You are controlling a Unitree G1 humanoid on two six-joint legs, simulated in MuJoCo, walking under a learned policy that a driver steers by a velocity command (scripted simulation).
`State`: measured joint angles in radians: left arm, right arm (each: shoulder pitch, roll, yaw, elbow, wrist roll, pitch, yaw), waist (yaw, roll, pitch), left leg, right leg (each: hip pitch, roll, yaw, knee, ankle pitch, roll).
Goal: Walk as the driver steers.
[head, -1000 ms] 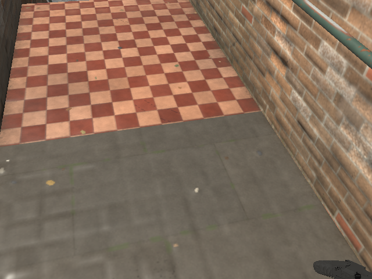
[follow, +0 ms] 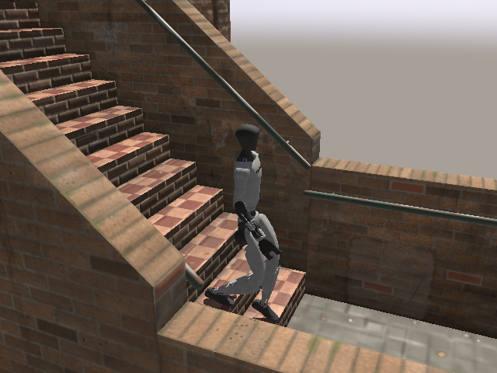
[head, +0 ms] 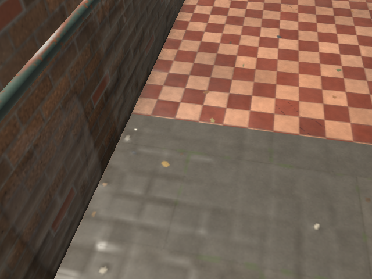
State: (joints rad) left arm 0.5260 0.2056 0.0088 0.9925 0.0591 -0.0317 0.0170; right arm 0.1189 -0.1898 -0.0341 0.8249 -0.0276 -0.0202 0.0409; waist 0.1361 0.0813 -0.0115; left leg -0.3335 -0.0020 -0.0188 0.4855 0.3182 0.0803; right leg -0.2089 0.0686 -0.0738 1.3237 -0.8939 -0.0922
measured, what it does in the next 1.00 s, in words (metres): goes down: left foot 0.20 m lower, then right foot 0.20 m lower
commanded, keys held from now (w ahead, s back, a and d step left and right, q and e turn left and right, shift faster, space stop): w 1.00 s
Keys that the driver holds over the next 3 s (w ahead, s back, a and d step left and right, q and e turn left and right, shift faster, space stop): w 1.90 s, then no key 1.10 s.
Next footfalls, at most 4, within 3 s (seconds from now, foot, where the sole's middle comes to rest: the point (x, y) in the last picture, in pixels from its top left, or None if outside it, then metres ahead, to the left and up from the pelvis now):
0.02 left None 0.08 0.08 -0.84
0.50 right None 0.44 -0.14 -1.04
0.92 left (213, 268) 0.70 0.03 -1.04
1.44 right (257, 216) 0.99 -0.16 -1.04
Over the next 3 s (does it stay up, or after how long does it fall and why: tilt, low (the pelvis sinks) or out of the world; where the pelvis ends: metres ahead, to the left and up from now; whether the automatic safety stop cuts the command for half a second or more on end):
stays up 1.20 -0.07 -0.26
